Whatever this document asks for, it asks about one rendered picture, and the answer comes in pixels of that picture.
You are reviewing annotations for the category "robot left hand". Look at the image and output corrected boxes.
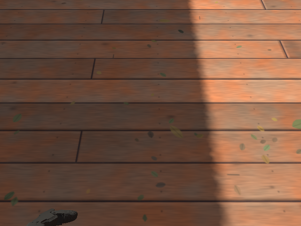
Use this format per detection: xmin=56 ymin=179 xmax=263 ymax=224
xmin=26 ymin=208 xmax=78 ymax=226

